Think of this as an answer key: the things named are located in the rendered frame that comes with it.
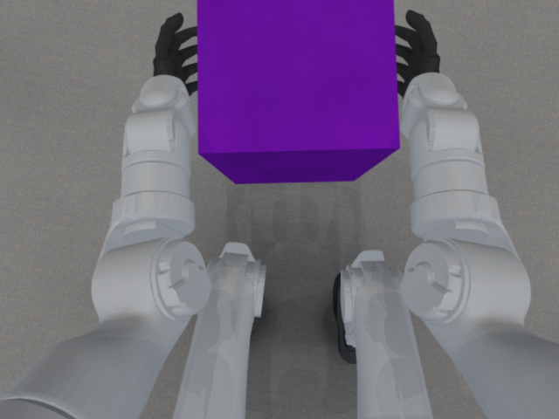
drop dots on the robot left thigh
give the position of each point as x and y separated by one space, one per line
215 375

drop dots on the left robot forearm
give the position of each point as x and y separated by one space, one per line
155 183

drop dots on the left robot upper arm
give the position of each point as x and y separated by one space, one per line
145 295

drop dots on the left robot hand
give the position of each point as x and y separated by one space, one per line
168 60

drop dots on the carton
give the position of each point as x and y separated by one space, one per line
296 90

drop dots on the right robot upper arm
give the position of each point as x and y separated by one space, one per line
473 298

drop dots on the right robot forearm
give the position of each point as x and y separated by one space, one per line
447 166

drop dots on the right robot hand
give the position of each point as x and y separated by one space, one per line
422 57

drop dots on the left robot shin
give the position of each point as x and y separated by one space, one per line
232 247

